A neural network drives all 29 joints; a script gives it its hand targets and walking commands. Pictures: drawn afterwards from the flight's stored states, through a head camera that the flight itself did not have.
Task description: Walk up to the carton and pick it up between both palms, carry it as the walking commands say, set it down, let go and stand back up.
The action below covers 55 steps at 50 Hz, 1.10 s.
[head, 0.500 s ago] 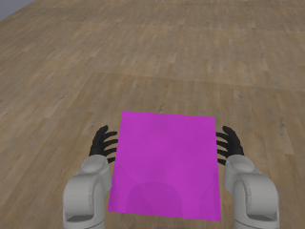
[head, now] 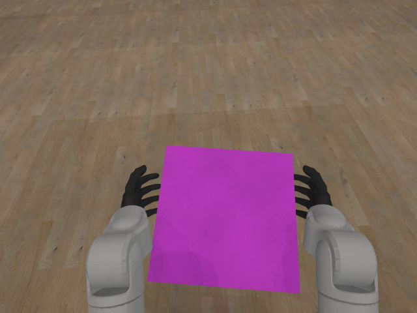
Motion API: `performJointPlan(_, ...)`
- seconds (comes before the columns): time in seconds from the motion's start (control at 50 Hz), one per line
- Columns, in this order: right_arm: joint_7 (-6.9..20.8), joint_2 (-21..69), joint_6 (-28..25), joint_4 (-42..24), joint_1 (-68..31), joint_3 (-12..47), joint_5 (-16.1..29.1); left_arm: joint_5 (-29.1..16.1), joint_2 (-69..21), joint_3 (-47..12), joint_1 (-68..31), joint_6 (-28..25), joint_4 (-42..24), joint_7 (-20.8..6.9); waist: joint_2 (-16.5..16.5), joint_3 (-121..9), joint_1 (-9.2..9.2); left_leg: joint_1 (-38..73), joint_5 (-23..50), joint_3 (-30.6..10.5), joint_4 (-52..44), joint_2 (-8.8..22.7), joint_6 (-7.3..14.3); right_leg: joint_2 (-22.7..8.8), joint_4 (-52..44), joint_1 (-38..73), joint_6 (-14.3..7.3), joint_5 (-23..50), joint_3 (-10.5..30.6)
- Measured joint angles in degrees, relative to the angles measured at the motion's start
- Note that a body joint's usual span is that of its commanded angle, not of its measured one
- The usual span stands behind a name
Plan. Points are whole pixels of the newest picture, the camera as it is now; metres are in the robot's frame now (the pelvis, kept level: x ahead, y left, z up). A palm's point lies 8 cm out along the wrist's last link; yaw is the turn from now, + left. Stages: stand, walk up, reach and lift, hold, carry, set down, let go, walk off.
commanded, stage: carry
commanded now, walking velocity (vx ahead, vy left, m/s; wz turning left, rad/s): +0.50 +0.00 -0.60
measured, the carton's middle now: (222, 219) +0.30 +0.01 +0.01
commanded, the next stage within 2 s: none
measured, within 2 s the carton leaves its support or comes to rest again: neither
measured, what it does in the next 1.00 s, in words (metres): walks ahead, turning right: right foot, then left foot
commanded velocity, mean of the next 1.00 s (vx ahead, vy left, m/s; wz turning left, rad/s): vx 0.46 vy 0.00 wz -0.55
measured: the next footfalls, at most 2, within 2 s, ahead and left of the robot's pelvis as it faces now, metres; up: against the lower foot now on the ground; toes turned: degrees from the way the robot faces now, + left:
right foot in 0.30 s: +0.34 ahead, -0.15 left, +0.00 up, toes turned -16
left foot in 0.72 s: +0.63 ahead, -0.05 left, +0.00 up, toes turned -15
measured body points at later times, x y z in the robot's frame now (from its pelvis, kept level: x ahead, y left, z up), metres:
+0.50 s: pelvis +0.31 -0.09 +0.01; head +0.34 -0.11 +0.46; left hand +0.61 +0.00 +0.09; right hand +0.55 -0.30 +0.07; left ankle +0.32 +0.07 -0.66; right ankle +0.30 -0.14 -0.73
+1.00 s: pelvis +0.61 -0.20 +0.02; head +0.63 -0.20 +0.47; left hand +0.93 -0.23 +0.12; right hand +0.75 -0.48 +0.11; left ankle +0.59 -0.04 -0.73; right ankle +0.62 -0.36 -0.68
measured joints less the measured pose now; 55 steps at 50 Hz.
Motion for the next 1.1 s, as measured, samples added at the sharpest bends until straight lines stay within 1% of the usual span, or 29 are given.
performJointPlan(0.02, 0.04, -0.02, 0.32, 1.02, 0.19, -0.1, 0.06, 0.05, 0.05, -0.02, 0.34, 0.42, 0.73, 0.01, 0.13, -0.35, -0.22, 1.9, -1.86, 0.87, -0.75, 0.3, -0.24, -0.52, 3.44, -2.46, 0.19, 0.65, -0.81)
performJointPlan(0.06, 0.4, -0.11, 0.77, 2.13, 0.89, -0.43, 0.18, -0.04, 0.1, -0.26, 1.02, 1.15, 1.54, -0.07, 0.49, -1.09, -0.5, 6.13, -3.13, 2.63, -4.11, 0.83, -1.3, -2.19, 3.34, -6.34, 0.77, 1.33, -2.5)
performJointPlan(0.12, 0.78, -0.21, 0.79, 1.23, 1.62, -0.88, 0.43, 0.16, 0.1, -1.15, 1.16, 1.27, 1.06, 0.07, 1.79, -1.42, -0.99, 11.75, -4.16, 4.66, -8.67, 2.16, -2.33, -3.96, -4.28, -10.57, 1.25, 2.15, -5.09)
performJointPlan(0.16, 0.42, -0.19, 1.02, -0.01, 1.5, -0.88, 0.74, 0.45, 0.06, -1.39, 0.73, 0.79, 0.82, 0.23, 2.67, -1.65, -1.53, 14.94, -5.44, 5.56, -10.35, 3.15, -3.36, -4.51, -10.13, -12.4, 1.08, 4.04, -6.05)
performJointPlan(0.22, 0.21, -0.16, 1.09, -1.3, 1.06, -0.65, 0.43, 0.61, -0.02, -1.34, 0.07, 0.23, 0.2, 0.22, 3.45, -2.28, -1.7, 19.6, -8.51, 6.76, -10.96, 4.77, -5.67, -4.78, -17.22, -13.75, 0.47, 8.81, -7.71)
performJointPlan(0.26, 0.27, -0.14, 1.11, -1.37, 0.99, -0.76, 0.03, 0.7, -0.08, -1.39, -0.74, 0.52, 0.45, 0.3, 3.97, -2.75, -1.43, 22.48, -11.46, 7.07, -9.41, 6.45, -7.58, -3.88, -22.16, -12.71, 0.18, 11.57, -9.41)
performJointPlan(0.3, 0.32, -0.14, 1.52, -1.39, 0.83, -1.11, -0.34, 0.68, -0.27, -0.95, -2.18, 1.01, 1.49, 0.07, 3.97, -3.37, -1.27, 23.09, -15.71, 5.98, -2.74, 8.85, -9.04, -2.22, -26.71, -9.93, -1.03, 14.63, -10.61)
performJointPlan(0.32, 0.45, -0.15, 1.56, -1.25, 0.59, -1.76, -0.52, 0.63, -0.42, -1.01, -3.04, 0.94, 2.44, 0.07, 4.09, -3.44, -0.54, 21.24, -15.91, 4.47, 4.63, 10.7, -8.98, -1.49, -26.14, -9.22, -2.46, 19.41, -10.88)
performJointPlan(0.34, 0.63, -0.1, 1.57, -0.5, 0.07, -2.47, -0.76, 0.69, -0.52, -1.14, -3.61, 0.62, 3.69, 0.18, 4.39, -3.48, 0.46, 17.43, -16.31, 0.57, 14.28, 10.82, -8.66, -0.64, -23.57, -9.43, -3.51, 17.18, -10.58)
performJointPlan(0.38, 1.02, 0.01, 1.85, 1.7, -0.67, -3.45, -1.16, 0.67, -0.54, -1.33, -3.66, 0.48, 5.87, 0.55, 4.81, -3.12, 1.57, 8.38, -18.68, -6.82, 30.65, 7.43, -7.74, 0.66, -21.52, -9.33, -4.53, 11.7, -9.34)
performJointPlan(0.4, 0.99, 0.02, 2.26, 2.62, -0.61, -3.52, -1.11, 0.65, -0.48, -1.32, -3.25, 0.73, 6.69, 0.59, 4.72, -2.81, 1.74, 4.59, -18.41, -8.64, 34.88, 5.52, -7.25, 1.01, -22.16, -8.52, -4.59, 11.08, -8.66)
performJointPlan(0.42, 0.9, -0.03, 2.58, 3.19, -0.26, -3.31, -1.04, 0.52, -0.39, -1.33, -2.59, 0.93, 7.15, 0.57, 4.5, -2.49, 1.85, 1.55, -17.49, -9.44, 35.89, 4.11, -6.77, 1.32, -23.63, -7.29, -4.33, 11.4, -7.91)
performJointPlan(0.46, 0.95, -0.12, 2.39, 3.48, 0.5, -2.98, -0.81, 0.05, -0.2, -1.35, -1.42, 1.04, 6.77, 0.41, 4.08, -1.39, 1.67, -3.01, -14.78, -9.94, 32.28, 2.73, -6.06, 2.07, -27.15, -4.25, -4.4, 11.7, -6.51)
performJointPlan(0.5, 0.96, -0.2, 1.37, 2.67, 1.24, -2.42, -0.47, -0.12, -0.07, -1.48, -0.28, 0.21, 5.46, 0.05, 3.5, -0.5, 1.38, -6.11, -13.09, -9.72, 25.82, 2.01, -5.57, 2.62, -30.23, -1.45, -4.61, 11.58, -4.84)
performJointPlan(0.62, 0.32, -0.28, -0.76, -1.45, 2.22, -1.1, 0.34, -0.21, 0.07, -1.88, 1.15, -1.86, 0.96, -0.5, 2.13, 0.58, 0.02, -8.87, -6.18, -8.13, 8.55, 0.23, -4.66, 3.64, -34.15, 5.98, -4.13, 8.07, 0.6)
performJointPlan(0.66, 0.33, -0.32, -0.77, -2.67, 2.63, -1.0, 0.44, -0.38, 0.1, -2.14, 1.55, -1.79, -0.24, -0.6, 1.89, -0.07, -0.03, -7.8, -5.17, -7.61, 4.68, -0.95, -4.14, 3.82, -34.35, 8.6, -3.86, 5.9, 2.7)
performJointPlan(0.7, 0.26, -0.32, -0.34, -3.01, 2.5, -0.41, 0.29, -0.22, 0.1, -1.76, 1.71, -1.35, -0.91, -0.84, 1.37, -0.91, -0.2, -4.46, -3.63, -5.81, -1.11, -2.24, -3.44, 3.81, -32.23, 10.64, -3.43, 2.76, 4.95)
performJointPlan(0.72, 0.29, -0.27, -0.09, -2.53, 2.07, 0.01, 0.15, 0.07, 0.13, -1.39, 1.79, -1.09, -1.03, -0.9, 1.28, -1.42, -0.12, -1.98, -1.84, -5.04, -4.1, -2.43, -2.18, 4.05, -28.32, 10.32, -3.13, 0.86, 5.56)
performJointPlan(0.74, 0.31, -0.2, -0.01, -1.55, 1.42, 0.54, 0.13, 0.33, 0.16, -0.71, 1.71, -0.88, -0.95, -0.78, 0.94, -1.64, -0.2, -0.48, 2.9, -3.88, -4.35, -1.98, -0.85, 3.89, -21.11, 8.17, -2.36, 1.74, 4.66)
performJointPlan(0.76, 0.29, -0.16, -0.08, -0.39, 1.04, 0.99, 0.02, 0.45, 0.14, -0.15, 1.51, -0.53, -0.69, -0.5, 0.23, -1.62, -0.37, 0.57, 2.64, -2.52, -2.85, -1.76, -0.09, 3.23, -12.03, 4.99, -1.23, 2.24, 3.25)
performJointPlan(0.78, 0.2, -0.15, 0.07, 0.58, 0.97, 1.02, -0.05, 0.49, 0.13, -0.01, 1.43, -0.11, -0.07, -0.33, 0.08, -1.67, -0.42, 2.1, 0.41, -1.45, -2.11, -1.44, 0.21, 2.65, -4.46, 1.91, -0.5, 1.85, 1.8)
performJointPlan(0.8, 0.23, -0.16, 0.47, 1.17, 1.17, 0.84, -0.06, 0.53, 0.15, -0.21, 1.69, 0.29, 0.51, -0.27, 0.33, -1.93, -0.45, 4.17, -1.94, -0.54, -2.63, -1.07, 0.15, 1.9, 0.39, -0.78, 0.11, 1.84, 0.35)
performJointPlan(0.84, 0.61, -0.22, 1.1, 1.98, 1.71, 0.11, -0.05, 0.44, 0.18, -0.89, 2.13, 1.26, 1.13, -0.14, 1.15, -2.62, -0.74, 8.56, -4.17, 1.11, -5.69, -0.46, -0.49, -0.32, 2.64, -5.24, 1.03, 2.34, -2.18)
performJointPlan(0.86, 0.68, -0.24, 1.35, 1.84, 1.97, -0.12, 0.08, 0.59, 0.19, -1.2, 2.2, 1.44, 1.32, -0.18, 1.73, -2.92, -0.95, 10.63, -4.16, 1.81, -7.5, -0.05, -1.25, -1.39, 1.75, -7.28, 1.59, 2.32, -3.21)
performJointPlan(0.9, 0.62, -0.26, 1.68, 1.14, 2.19, -0.26, 0.11, 0.87, 0.15, -1.53, 1.75, 1.39, 1.67, -0.16, 2.59, -3.12, -1.34, 14.41, -5.07, 3.14, -10.37, 0.75, -1.69, -3.2, -1.11, -11.11, 2.16, 3.7, -4.63)
performJointPlan(0.98, 0.33, -0.21, 1.69, -0.18, 1.46, -0.61, 0.06, 1.21, -0.06, -1.45, -0.47, 1.43, 1.39, 0.19, 3.14, -2.44, -1.84, 21.3, -7.95, 4.99, -13.63, 2.66, -3.58, -5.07, -11.73, -15.48, 1.89, 10.13, -6.67)
performJointPlan(1.04, 0.45, -0.11, 2.12, -0.86, 0.67, -1.09, -0.39, 1.41, -0.23, -1.35, -1.88, 1.65, 1.46, 0.14, 3.2, -1.83, -1.99, 25.61, -11.0, 5.66, -14.06, 4.18, -5.84, -4.87, -20.6, -15.82, 1.46, 15.55, -8.45)
performJointPlan(1.08, 0.51, -0.04, 2.45, -0.97, 0.2, -1.33, -0.66, 1.52, -0.35, -1.04, -2.73, 1.73, 1.89, -0.04, 3.1, -1.47, -1.98, 27.05, -14.31, 5.36, -10.68, 5.74, -7.45, -3.76, -25.88, -14.24, 0.88, 19.3, -9.78)
performJointPlan(1.1, 0.61, -0.03, 2.49, -0.83, 0.15, -1.45, -0.67, 1.48, -0.41, -0.9, -3.12, 1.98, 1.99, 0.07, 2.44, -1.35, -1.73, 27.09, -16.13, 4.96, -6.92, 6.45, -8.07, -3.19, -29.22, -12.39, 0.53, 22.53, -10.65)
